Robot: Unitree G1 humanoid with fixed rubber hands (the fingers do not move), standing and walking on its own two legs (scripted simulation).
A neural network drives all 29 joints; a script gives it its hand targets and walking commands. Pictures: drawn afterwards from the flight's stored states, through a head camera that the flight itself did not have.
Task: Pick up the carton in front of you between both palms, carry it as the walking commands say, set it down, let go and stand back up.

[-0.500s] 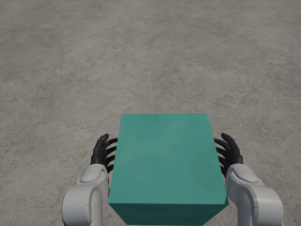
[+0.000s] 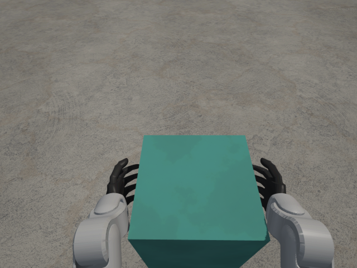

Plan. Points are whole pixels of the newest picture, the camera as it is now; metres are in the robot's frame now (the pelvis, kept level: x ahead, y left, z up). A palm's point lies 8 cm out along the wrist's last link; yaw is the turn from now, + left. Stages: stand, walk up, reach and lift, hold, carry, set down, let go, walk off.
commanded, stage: carry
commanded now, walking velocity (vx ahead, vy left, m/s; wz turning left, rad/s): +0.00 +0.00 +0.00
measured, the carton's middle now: (193, 206) +0.24 +0.00 +0.02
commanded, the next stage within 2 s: hold in 1.44 s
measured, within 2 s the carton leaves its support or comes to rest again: neither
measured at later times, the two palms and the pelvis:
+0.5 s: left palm (120, 216) +0.20 +0.14 +0.06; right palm (277, 217) +0.20 -0.16 +0.06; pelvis -0.03 +0.00 +0.00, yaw +0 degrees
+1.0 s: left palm (125, 219) +0.21 +0.14 +0.02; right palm (269, 220) +0.21 -0.15 +0.02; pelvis -0.07 -0.01 +0.00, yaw +0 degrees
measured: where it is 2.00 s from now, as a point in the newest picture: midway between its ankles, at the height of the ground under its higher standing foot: outside the picture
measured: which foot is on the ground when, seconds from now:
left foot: down 0.00-1.00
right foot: down 0.00-1.00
